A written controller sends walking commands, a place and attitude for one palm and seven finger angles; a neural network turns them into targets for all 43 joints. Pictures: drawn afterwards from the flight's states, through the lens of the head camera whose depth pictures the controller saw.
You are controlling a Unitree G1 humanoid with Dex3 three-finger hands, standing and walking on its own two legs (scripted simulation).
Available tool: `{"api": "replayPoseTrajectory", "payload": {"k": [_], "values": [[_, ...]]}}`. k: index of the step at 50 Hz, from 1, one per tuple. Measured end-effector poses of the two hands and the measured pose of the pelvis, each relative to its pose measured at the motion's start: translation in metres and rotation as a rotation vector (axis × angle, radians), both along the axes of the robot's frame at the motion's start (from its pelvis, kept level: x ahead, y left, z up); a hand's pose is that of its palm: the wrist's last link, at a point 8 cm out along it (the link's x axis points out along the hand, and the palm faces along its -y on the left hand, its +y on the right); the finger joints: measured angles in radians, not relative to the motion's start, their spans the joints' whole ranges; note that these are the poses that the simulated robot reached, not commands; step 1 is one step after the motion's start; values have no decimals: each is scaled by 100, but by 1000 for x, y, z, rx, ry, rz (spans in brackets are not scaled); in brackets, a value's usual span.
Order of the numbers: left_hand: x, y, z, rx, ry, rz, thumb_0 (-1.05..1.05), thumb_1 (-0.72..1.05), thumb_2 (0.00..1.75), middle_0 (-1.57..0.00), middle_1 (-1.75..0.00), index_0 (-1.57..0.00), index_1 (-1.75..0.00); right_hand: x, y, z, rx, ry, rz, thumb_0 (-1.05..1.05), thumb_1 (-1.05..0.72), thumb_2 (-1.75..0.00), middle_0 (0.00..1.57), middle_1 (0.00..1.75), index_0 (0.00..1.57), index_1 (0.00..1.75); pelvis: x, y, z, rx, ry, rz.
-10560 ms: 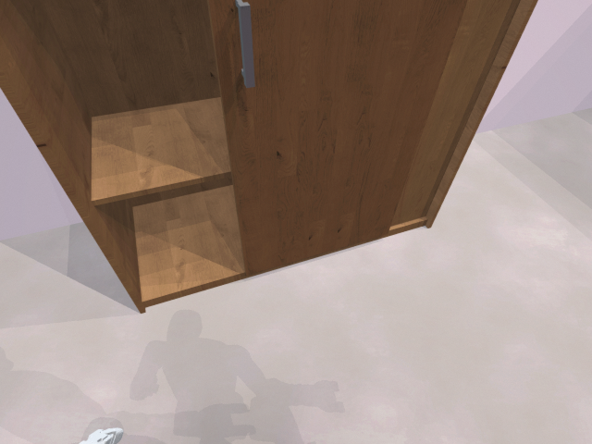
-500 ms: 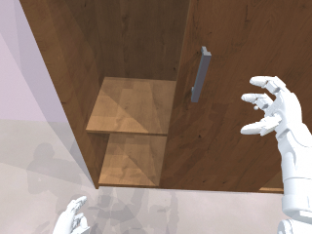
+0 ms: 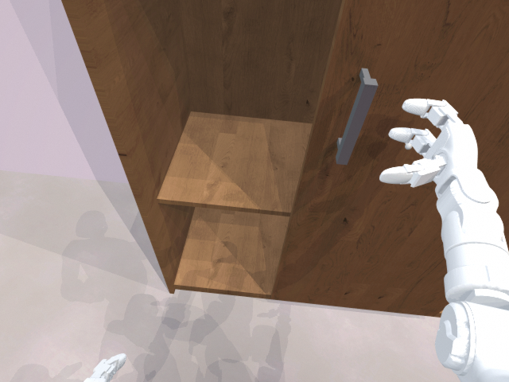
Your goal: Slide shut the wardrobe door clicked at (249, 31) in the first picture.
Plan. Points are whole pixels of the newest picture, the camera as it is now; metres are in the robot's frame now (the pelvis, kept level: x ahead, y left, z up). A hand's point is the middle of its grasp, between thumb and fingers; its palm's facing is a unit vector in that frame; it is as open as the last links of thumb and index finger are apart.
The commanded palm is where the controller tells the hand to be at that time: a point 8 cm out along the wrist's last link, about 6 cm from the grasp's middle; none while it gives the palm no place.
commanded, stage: move the hooked fingers beside the handle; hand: right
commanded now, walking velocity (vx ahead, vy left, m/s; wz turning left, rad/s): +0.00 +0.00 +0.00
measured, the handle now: (352, 119) +0.52 -0.09 +0.17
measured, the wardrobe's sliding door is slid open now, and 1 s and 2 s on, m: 0.39 0.39 0.39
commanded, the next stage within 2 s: feel for the door with the fingertips in 0.88 s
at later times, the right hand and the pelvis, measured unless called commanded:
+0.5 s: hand (405, 147) +0.45 -0.17 +0.17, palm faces +0.01 +1.00 -0.01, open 14.0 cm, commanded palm +0.43 -0.22 +0.17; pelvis +0.01 +0.00 +0.00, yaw +0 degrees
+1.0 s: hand (395, 142) +0.47 -0.16 +0.17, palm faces +0.01 +1.00 -0.01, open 14.0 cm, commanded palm +0.44 -0.21 +0.17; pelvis +0.01 +0.00 +0.00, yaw +1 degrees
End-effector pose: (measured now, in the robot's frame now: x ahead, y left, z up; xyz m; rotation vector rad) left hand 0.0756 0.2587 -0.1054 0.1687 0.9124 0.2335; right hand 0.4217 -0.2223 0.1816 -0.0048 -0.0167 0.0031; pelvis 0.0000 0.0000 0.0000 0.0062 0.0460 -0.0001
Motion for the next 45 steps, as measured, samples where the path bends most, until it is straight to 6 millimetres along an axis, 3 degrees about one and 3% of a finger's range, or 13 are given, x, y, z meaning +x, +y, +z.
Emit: {"api": "replayPoseTrajectory", "payload": {"k": [12, 22, 32, 45], "values": [[-21, 10, -6, -4, 83, 45, 1, 90, 90, -20, -30, -21, -30, 11, 1, -3, -3, -14, -6, -1, 50, -30, 30, 120, 30, 120, 8, 3, -1, -2, 19, 12], [0, 8, -3, -1, 43, 24, 1, 90, 90, -20, -30, -21, -30, 4, -2, -9, -9, -4, -17, -1, 50, -30, 30, 120, 30, 120, 8, 3, -2, 0, 12, 2], [15, 2, -1, -5, 8, -9, 1, 90, 90, -20, -30, -21, -30, 14, 5, -6, -1, 11, -7, -1, 50, -29, 30, 120, 30, 120, 5, 1, -3, 1, 22, -6], [-16, 1, -9, -14, 98, 27, 1, 90, 90, -20, -30, -21, -30, 27, 12, -11, 0, 1, 0, -1, 50, -30, 30, 120, 30, 120, 9, -2, -4, 0, 41, 6]]}}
